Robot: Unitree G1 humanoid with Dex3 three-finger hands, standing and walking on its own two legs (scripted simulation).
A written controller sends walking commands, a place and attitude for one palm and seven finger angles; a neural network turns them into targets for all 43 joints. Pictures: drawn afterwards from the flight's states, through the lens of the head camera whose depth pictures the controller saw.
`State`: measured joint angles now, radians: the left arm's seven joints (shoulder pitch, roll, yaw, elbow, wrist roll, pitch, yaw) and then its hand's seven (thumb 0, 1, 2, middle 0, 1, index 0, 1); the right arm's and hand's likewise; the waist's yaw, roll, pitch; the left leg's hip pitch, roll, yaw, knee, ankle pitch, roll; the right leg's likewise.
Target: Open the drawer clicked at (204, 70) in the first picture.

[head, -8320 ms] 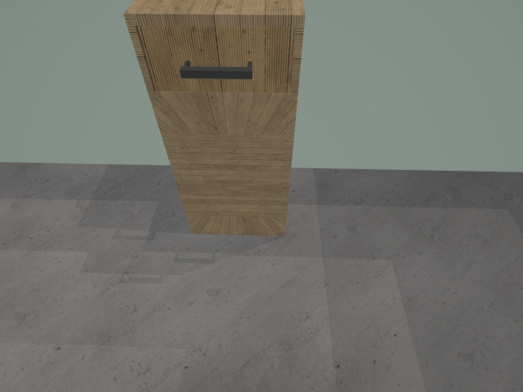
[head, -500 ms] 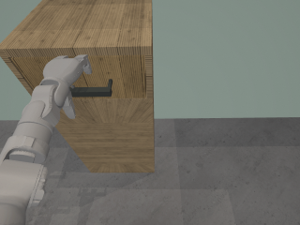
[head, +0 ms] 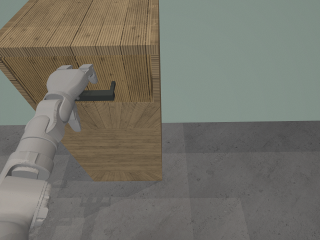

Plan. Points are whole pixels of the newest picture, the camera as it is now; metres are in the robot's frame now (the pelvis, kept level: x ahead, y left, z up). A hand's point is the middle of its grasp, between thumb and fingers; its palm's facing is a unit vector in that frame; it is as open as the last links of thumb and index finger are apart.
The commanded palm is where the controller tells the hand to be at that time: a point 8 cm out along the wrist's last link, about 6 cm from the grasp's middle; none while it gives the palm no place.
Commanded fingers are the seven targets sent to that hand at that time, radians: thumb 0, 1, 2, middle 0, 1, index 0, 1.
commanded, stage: lower the fingers behind the handle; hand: left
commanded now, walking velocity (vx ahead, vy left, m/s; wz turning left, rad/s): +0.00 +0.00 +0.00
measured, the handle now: (83, 90) +0.50 +0.23 +0.08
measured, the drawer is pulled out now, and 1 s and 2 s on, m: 0.00 0.00 0.00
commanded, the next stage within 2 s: close the thumb around the handle in 1.12 s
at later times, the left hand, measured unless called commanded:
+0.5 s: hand (83, 104) +0.46 +0.22 +0.07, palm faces -0.04 -0.04 -1.00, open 13.8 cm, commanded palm +0.44 +0.23 +0.13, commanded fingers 0.00 -0.50 0.30 -0.30 -1.20 -0.30 -1.20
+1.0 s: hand (81, 108) +0.46 +0.23 +0.06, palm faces -0.03 -0.04 -1.00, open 13.8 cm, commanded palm +0.44 +0.23 +0.12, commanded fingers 0.00 -0.50 0.30 -0.30 -1.20 -0.30 -1.20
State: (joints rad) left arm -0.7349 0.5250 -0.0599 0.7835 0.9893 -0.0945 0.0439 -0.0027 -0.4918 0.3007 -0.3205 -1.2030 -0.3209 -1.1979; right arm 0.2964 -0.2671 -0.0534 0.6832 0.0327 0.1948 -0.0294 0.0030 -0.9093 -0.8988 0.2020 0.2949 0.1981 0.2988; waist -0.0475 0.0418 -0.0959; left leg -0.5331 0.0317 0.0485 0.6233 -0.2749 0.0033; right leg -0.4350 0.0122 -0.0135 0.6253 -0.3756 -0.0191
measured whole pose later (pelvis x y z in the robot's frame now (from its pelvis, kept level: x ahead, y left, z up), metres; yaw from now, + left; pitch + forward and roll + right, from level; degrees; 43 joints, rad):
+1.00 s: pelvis -0.01 +0.00 -0.01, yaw -1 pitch +14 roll -1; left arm -0.74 0.51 -0.04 0.90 1.05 -0.07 0.18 0.00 -0.49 0.30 -0.32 -1.20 -0.32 -1.20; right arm 0.32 -0.26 -0.06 0.69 0.02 0.17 -0.03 0.00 -0.91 -0.90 0.20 0.29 0.20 0.30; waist -0.08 0.04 -0.12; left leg -0.66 0.04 0.05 0.72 -0.31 0.01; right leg -0.55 0.02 -0.01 0.71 -0.40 -0.02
